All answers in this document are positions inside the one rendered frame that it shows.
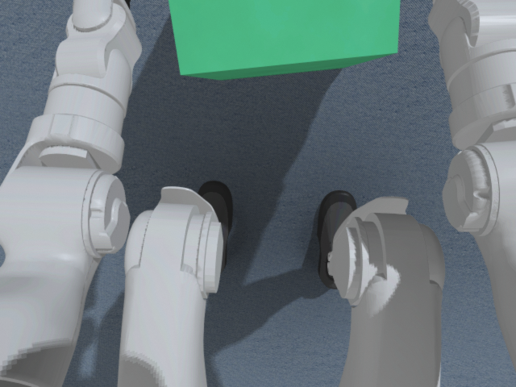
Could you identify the carton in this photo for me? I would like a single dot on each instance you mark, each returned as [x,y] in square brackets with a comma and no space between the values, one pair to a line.
[233,39]

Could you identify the robot right thigh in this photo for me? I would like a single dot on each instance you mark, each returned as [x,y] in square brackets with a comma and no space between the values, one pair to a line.
[395,340]

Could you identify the right robot upper arm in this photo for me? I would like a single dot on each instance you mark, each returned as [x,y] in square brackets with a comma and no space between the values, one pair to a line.
[479,197]

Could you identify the right robot forearm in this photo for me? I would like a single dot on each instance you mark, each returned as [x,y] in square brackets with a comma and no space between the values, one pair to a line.
[477,52]

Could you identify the left robot forearm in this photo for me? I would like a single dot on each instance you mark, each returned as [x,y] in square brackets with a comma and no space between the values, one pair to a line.
[87,99]

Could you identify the robot left shin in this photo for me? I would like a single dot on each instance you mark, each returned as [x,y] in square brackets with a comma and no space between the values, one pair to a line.
[169,194]

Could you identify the left robot upper arm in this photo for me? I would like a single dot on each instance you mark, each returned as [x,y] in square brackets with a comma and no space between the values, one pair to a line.
[56,224]

